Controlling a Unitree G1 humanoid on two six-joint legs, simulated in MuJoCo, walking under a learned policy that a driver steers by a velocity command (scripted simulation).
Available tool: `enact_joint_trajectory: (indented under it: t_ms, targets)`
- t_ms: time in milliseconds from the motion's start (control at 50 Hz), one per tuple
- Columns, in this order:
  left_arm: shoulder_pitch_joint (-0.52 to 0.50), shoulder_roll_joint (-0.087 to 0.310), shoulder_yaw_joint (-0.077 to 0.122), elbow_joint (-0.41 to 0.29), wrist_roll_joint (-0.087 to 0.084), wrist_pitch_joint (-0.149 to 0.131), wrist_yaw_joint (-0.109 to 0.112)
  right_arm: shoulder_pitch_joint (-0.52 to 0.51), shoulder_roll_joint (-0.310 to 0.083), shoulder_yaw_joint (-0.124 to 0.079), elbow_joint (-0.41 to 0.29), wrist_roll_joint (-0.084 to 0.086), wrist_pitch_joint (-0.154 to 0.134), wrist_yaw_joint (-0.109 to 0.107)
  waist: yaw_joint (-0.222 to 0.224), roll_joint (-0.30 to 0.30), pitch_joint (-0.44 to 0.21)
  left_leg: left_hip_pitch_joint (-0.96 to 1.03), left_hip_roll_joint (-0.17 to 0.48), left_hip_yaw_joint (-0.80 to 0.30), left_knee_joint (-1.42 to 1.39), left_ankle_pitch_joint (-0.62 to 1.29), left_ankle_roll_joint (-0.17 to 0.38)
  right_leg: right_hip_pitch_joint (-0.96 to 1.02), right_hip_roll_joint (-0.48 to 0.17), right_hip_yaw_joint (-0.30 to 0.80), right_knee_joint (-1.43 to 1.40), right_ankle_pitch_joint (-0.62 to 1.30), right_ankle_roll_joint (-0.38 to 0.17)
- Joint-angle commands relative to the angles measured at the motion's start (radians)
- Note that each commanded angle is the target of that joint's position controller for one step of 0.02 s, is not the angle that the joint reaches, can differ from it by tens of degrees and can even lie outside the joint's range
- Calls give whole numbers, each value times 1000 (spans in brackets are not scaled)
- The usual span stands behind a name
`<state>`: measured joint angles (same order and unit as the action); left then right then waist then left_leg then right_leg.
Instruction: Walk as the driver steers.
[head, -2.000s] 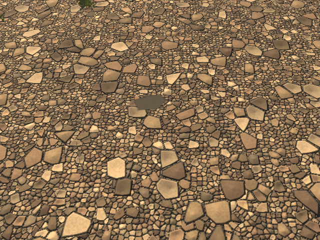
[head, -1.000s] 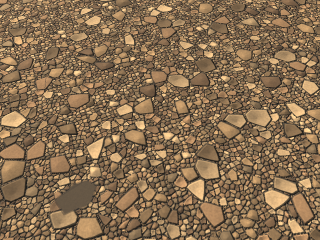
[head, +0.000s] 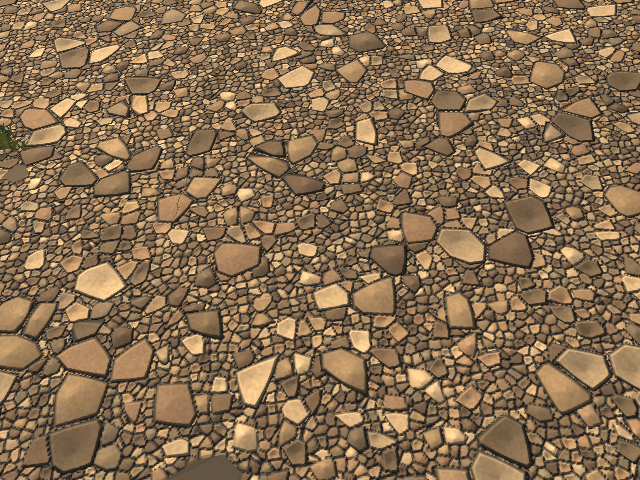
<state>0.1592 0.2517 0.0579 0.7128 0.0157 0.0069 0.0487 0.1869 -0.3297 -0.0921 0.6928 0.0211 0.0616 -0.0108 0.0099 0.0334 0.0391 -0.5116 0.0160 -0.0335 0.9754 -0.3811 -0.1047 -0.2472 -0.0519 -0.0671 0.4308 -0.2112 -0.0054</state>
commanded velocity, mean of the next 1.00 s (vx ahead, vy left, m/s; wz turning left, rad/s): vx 0.00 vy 0.00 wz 0.59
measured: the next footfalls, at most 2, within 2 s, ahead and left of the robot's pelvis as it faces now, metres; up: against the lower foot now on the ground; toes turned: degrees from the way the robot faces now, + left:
left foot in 0.14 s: +0.03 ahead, +0.14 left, +0.00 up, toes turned +7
right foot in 0.64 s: +0.09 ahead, -0.07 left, +0.00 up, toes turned +28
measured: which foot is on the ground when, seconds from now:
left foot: up 0.00-0.12, down 0.14-0.64, up 0.66-1.00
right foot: down 0.00-0.14, up 0.16-0.62, down 0.64-1.00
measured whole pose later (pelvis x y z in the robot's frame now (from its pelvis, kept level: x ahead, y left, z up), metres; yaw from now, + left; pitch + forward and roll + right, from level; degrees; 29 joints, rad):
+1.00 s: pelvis -0.02 +0.03 +0.00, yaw +35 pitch +1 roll +0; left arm 0.14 0.29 0.07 0.69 -0.01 0.02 0.02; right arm 0.19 -0.31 -0.08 0.60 0.02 0.07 0.01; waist 0.01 0.00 0.07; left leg -0.38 0.03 0.01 0.75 -0.38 -0.07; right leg -0.23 -0.08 -0.11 0.47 -0.26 0.02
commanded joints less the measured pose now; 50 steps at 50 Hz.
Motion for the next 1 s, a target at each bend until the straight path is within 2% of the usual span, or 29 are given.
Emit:
enact_joint_trajectory:
  t_ms: [20,80,120,140,160,180,200,220,240,260,320,400,460,540,580,600,620,640,660,680,700,720,740,760,800,860,920,960,1000]
  targets:
    - [-7,217,64,-58,-8,-4,-1,-53,-48,-2,-114,-1,-14,17,28,-220,-123,34,12,60,-135,-4,15,144,-245,130,-90,402,-215]
    - [-7,230,71,-50,-28,-7,-14,-35,-65,-12,-126,0,-5,30,16,-228,-116,112,1,92,-289,30,59,144,-267,118,-50,379,-193]
    - [-14,216,69,-40,-48,-10,-16,35,-66,-22,-105,-3,-3,34,-28,-203,-122,260,-34,117,-505,188,116,91,-239,65,47,315,-125]
    - [46,179,61,-15,-38,-14,-21,75,-105,-37,-97,-5,-4,24,-30,-105,-138,404,-12,42,-585,351,154,-13,-194,-3,168,189,-49]
    - [53,107,37,-49,19,-16,-30,106,-236,-66,-116,-11,-8,5,-5,221,-157,593,267,-324,-576,779,263,-307,-69,-100,496,-297,60]
    - [-42,128,40,-93,16,-19,-20,95,-249,-60,-140,-45,-29,14,-60,253,-178,512,398,-488,-598,852,459,-444,37,42,699,-499,89]
    - [-84,172,53,-95,-6,-15,-13,89,-206,-48,-135,-52,-49,22,-81,145,-170,482,342,-415,-616,757,453,-448,17,112,787,-445,80]
    - [-78,176,57,-88,-16,-10,-8,41,-180,-40,-129,-41,-60,19,-47,118,-132,450,279,-337,-615,675,395,-454,6,128,782,-355,66]
    - [-58,175,61,-67,-9,-6,2,-2,-153,-33,-133,-23,-60,13,-27,75,-122,433,232,-300,-613,599,347,-453,-3,138,752,-283,66]
    - [-43,183,65,-64,-3,-2,7,-34,-138,-25,-137,-10,-55,7,-8,87,-115,401,209,-280,-617,591,330,-428,0,139,738,-234,72]
    - [-9,160,61,-55,-10,-6,-1,-35,-129,-18,-141,-18,-49,-8,5,101,-146,379,176,-272,-626,563,334,-371,35,134,706,-149,85]
    - [-54,136,49,-69,-11,-13,-6,-16,-149,-25,-138,-13,-43,-21,-19,106,-135,388,161,-327,-624,417,330,-343,52,152,492,-120,96]
    - [-68,136,46,-74,-16,-20,-16,-23,-162,-31,-144,-15,-36,-19,-28,122,-119,336,153,-384,-624,321,333,-270,70,160,380,-138,91]
    - [-58,145,50,-79,-25,-36,-32,-37,-165,-33,-150,-10,-28,-9,-31,134,-122,325,142,-473,-600,356,330,-179,95,166,254,-166,72]
    - [-31,145,52,-76,-28,-45,-41,-54,-162,-33,-155,-2,-22,-8,-14,135,-131,333,125,-504,-571,395,313,-113,101,161,134,-128,55]
    - [0,143,55,-66,-27,-49,-44,-72,-156,-31,-158,6,-19,-10,10,128,-134,315,100,-500,-547,392,289,-43,100,149,19,-48,43]
    - [27,161,62,-57,-21,-50,-43,-68,-139,-27,-160,11,-17,-14,21,105,-142,261,64,-477,-510,319,248,57,56,162,-69,62,22]
    - [48,223,75,-64,-4,-45,-37,-25,-92,-14,-161,1,-18,-14,-2,-44,-176,147,-11,-378,-353,72,189,182,-129,311,-95,146,-48]
    - [25,289,86,-58,24,-34,-38,-10,-93,-17,-185,10,-27,-14,-41,-325,-114,-56,-176,-157,-169,-230,126,172,-305,540,-134,335,-213]
    - [-9,232,74,-85,27,-38,-35,12,-179,-45,-163,-12,-35,-14,-28,-254,-107,-79,-104,-143,80,-259,77,121,-373,565,-136,354,-289]
    - [-56,181,57,-101,18,-38,-28,26,-206,-60,-139,-4,-31,-11,-44,-188,-95,-72,-83,-135,171,-191,61,89,-317,464,-123,322,-257]
    - [-93,159,50,-109,6,-34,-23,46,-182,-60,-115,-2,-20,-14,-56,-156,-75,-73,-73,-119,216,-132,41,77,-246,369,-112,265,-209]
    - [-102,146,44,-110,-9,-32,-18,50,-158,-54,-109,-4,-9,-15,-45,-157,-60,-103,-69,-110,261,-76,24,90,-217,318,-107,253,-192]
    - [-94,145,40,-109,-11,-27,-13,46,-127,-45,-111,0,-4,-11,-37,-161,-50,-108,-64,-88,273,-51,12,86,-196,268,-109,280,-191]
    - [-54,156,42,-101,-1,-16,-5,-3,-96,-33,-138,9,-5,-7,-4,-184,-50,-124,-45,-36,192,-14,-3,130,-179,210,-115,292,-201]
    - [-12,192,55,-91,1,-4,-3,-55,-72,-18,-170,2,-9,2,34,-204,-85,-98,0,-7,32,-29,-12,212,-217,188,-102,329,-221]
    - [-32,230,69,-91,-10,2,-16,-52,-63,-8,-181,-2,-10,14,34,-220,-104,35,14,49,-121,-38,8,166,-238,138,-94,370,-219]
    - [-30,239,73,-86,-21,2,-25,-34,-78,-14,-182,1,-5,21,28,-228,-107,91,6,77,-211,-17,28,160,-252,124,-75,374,-211]
    - [-44,243,74,-80,-41,-2,-29,5,-79,-21,-175,2,0,28,-4,-218,-108,172,-7,99,-366,71,67,144,-256,101,-22,354,-177]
